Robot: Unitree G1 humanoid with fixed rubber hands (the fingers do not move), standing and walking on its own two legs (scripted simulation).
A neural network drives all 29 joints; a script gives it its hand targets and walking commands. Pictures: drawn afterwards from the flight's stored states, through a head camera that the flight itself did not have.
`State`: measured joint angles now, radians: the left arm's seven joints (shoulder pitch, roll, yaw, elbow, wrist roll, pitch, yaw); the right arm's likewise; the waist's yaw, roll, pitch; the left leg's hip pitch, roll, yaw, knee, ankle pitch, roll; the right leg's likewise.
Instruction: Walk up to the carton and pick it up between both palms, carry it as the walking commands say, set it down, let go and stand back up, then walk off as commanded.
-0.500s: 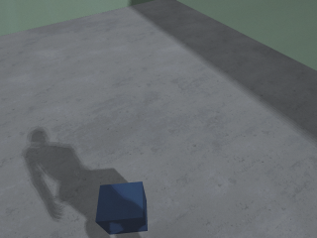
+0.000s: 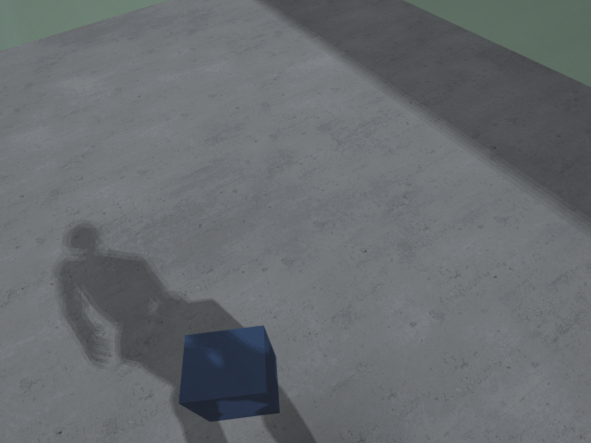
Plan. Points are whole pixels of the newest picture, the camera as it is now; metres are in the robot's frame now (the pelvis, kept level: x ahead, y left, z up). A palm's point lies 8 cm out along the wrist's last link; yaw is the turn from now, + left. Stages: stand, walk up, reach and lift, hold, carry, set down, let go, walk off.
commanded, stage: stand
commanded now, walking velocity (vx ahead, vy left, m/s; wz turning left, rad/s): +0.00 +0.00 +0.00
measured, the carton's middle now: (235, 376) +0.35 +0.23 -0.62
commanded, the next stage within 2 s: walk off in 1.22 s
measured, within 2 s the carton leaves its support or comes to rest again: neither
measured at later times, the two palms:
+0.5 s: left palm out of the picture +0.07 +0.28 -0.12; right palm out of the picture +0.03 -0.24 -0.12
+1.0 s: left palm out of the picture +0.03 +0.32 -0.10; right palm out of the picture +0.03 -0.24 -0.11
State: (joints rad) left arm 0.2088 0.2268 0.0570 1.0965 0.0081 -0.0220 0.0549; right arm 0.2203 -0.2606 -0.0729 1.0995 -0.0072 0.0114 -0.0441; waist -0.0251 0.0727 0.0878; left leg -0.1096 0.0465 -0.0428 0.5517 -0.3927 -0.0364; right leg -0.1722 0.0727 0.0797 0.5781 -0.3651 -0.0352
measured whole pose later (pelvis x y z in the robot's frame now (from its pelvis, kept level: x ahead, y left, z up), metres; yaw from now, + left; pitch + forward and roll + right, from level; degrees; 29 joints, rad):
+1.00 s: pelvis -0.05 +0.04 +0.02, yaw -1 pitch -4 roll +0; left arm 0.11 0.30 0.03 1.11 0.01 -0.02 0.01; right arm 0.09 -0.31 -0.04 1.09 -0.01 0.00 0.00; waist 0.00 0.01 0.10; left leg -0.04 0.00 0.00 0.34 -0.24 0.00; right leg -0.10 0.01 0.13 0.36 -0.19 0.03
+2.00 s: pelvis -0.06 +0.16 +0.00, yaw -2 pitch -1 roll -1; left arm 0.11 0.30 0.06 1.10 0.01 0.09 0.07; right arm 0.22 -0.24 -0.03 1.08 -0.02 0.08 0.01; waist -0.02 -0.06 0.12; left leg -0.20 -0.11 0.09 0.51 -0.30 0.15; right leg -0.44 -0.02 0.10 1.07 -0.51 0.02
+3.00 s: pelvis +0.03 +0.50 -0.01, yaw -2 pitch +2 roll -1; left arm 0.26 0.19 0.08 1.06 0.04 0.02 0.03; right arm 0.17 -0.26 -0.05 0.99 -0.01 0.07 0.04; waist 0.03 0.05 0.13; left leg -0.31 0.07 -0.01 0.63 -0.36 -0.06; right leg -0.15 -0.16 -0.12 0.56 -0.42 0.11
